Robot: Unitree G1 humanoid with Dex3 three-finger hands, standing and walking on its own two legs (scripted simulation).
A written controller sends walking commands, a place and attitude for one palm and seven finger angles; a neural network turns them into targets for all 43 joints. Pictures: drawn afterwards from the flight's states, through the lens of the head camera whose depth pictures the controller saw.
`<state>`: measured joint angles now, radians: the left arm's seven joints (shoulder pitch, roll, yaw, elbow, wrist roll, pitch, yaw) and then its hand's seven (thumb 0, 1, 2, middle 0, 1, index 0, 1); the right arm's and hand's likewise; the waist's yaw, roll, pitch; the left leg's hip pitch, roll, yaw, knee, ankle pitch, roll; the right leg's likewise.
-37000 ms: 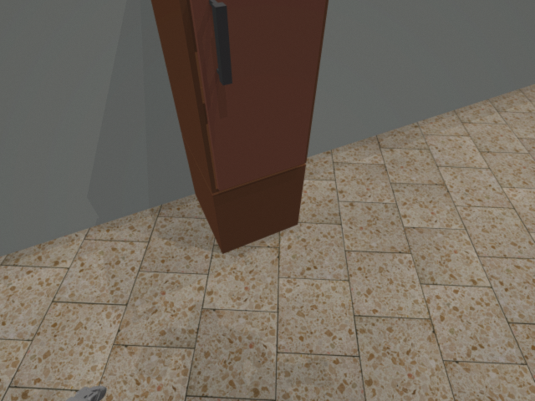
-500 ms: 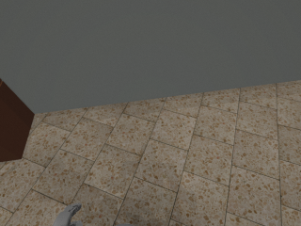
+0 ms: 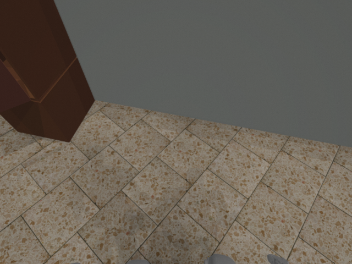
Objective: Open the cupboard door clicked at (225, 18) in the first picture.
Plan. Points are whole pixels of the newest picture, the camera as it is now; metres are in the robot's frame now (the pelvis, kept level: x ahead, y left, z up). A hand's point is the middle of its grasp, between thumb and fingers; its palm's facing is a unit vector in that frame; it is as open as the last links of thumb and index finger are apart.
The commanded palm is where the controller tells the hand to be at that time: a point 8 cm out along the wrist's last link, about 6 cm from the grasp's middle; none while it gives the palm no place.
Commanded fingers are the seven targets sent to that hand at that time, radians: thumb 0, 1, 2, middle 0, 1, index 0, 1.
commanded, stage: turn to face it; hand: left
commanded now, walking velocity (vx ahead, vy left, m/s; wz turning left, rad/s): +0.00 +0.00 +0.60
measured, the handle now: out of the picture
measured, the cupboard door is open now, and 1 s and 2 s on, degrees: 48 48 48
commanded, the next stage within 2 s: take the last steps up to it in 0.96 s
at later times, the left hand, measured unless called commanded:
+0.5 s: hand out of the picture +0.00 +0.19 -0.17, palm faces +0.35 -0.91 -0.23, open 7.4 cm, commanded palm none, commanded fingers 0.00 0.90 0.90 -0.20 -0.30 -0.20 -0.30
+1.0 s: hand out of the picture +0.01 +0.14 -0.14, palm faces +0.52 -0.82 -0.25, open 7.4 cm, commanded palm none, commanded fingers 0.00 0.90 0.90 -0.20 -0.30 -0.20 -0.30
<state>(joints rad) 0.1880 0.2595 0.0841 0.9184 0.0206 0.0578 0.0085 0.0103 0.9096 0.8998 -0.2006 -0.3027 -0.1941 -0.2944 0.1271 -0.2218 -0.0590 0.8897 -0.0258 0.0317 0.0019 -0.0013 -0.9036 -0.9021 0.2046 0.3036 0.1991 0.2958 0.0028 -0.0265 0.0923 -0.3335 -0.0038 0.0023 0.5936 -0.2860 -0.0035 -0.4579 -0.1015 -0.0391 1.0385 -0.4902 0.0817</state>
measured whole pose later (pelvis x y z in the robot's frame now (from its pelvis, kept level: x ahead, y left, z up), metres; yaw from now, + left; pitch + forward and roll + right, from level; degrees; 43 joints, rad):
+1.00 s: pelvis +0.04 -0.05 +0.01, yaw +32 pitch +0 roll +2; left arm 0.21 0.15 0.03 0.93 0.03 0.00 0.02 0.01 0.90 0.90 -0.20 -0.30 -0.20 -0.29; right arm 0.17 -0.23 -0.08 0.98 -0.01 0.08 0.01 0.00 -0.91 -0.90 0.20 0.30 0.20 0.30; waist -0.02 0.02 0.08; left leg -0.47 -0.01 0.00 1.09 -0.45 -0.05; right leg -0.22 -0.09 -0.12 0.53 -0.30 -0.01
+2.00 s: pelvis +0.15 +0.16 +0.00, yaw +46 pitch +1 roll +0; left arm 0.39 0.18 0.06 1.12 0.03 -0.03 -0.01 0.00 0.92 0.90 -0.20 -0.30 -0.20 -0.29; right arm 0.15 -0.22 -0.06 0.97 -0.03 -0.03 0.03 0.00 -0.91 -0.90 0.20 0.30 0.19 0.30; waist 0.04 -0.02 0.05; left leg -0.40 0.06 0.12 0.57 -0.17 0.01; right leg -0.14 -0.20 -0.16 0.64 -0.46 0.07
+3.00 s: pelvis +0.31 +0.44 +0.01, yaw +39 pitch +1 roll -2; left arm 0.24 0.20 0.07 1.05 0.02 0.07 0.02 0.01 0.91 0.90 -0.20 -0.30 -0.19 -0.29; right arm 0.09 -0.12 -0.03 1.01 -0.02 0.01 -0.05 0.00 -0.91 -0.90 0.21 0.30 0.20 0.30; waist 0.02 -0.03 0.08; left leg -0.37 0.08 0.14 0.53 -0.17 0.04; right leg -0.44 -0.01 -0.02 1.11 -0.50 0.04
